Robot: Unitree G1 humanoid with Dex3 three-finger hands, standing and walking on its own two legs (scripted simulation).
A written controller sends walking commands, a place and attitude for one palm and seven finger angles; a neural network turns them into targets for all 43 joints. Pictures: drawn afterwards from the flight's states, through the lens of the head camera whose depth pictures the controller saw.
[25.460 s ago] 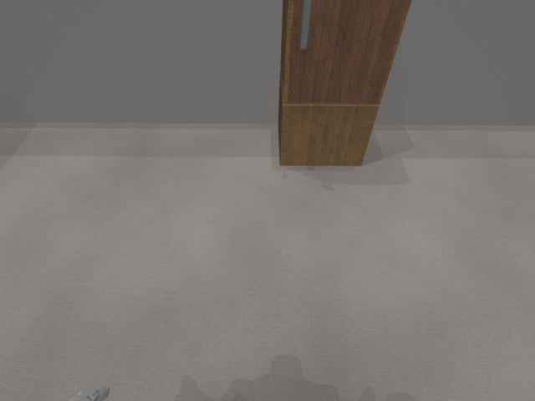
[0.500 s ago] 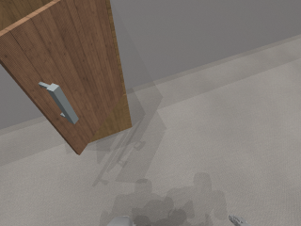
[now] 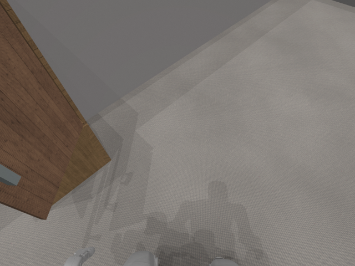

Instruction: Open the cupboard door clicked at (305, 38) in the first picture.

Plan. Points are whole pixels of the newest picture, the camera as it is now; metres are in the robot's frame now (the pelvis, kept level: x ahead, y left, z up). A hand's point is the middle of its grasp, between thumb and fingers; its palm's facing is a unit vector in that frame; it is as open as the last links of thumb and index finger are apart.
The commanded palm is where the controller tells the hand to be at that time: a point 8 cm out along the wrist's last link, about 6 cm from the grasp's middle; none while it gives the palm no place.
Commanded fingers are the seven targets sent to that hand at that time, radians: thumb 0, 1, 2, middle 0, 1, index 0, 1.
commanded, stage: walk to a spot facing it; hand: left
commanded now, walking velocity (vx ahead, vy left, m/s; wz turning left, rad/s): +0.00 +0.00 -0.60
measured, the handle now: out of the picture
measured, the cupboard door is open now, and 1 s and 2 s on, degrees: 42 42 42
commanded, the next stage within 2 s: turn to face it in 1.70 s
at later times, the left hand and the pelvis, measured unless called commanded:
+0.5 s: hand (128, 243) +0.18 +0.15 -0.14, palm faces -0.31 -0.93 -0.20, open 7.3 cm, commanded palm none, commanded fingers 0.00 0.90 0.90 -0.20 -0.30 -0.20 -0.30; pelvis +0.03 -0.01 +0.01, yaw -19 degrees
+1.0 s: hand (160, 215) +0.26 +0.08 -0.18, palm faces -0.47 -0.87 -0.15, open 7.3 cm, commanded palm none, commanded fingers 0.00 0.90 0.90 -0.20 -0.30 -0.20 -0.30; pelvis +0.19 -0.09 +0.00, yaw -33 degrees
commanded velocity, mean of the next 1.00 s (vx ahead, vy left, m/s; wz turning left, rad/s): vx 0.24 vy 0.00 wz -0.52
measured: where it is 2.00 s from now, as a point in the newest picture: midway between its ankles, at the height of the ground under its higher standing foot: (262, 200)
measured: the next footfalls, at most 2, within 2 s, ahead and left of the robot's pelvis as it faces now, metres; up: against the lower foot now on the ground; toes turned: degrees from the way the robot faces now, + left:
left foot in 0.24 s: +0.07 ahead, +0.13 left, +0.00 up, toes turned -6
right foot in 0.56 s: +0.04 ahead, -0.15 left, +0.00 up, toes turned -28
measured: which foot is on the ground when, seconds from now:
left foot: up 0.00-0.22, down 0.24-0.56, up 0.58-0.96, down 0.98-1.00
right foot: down 0.00-0.24, up 0.26-0.54, down 0.56-0.98, up 1.00-1.00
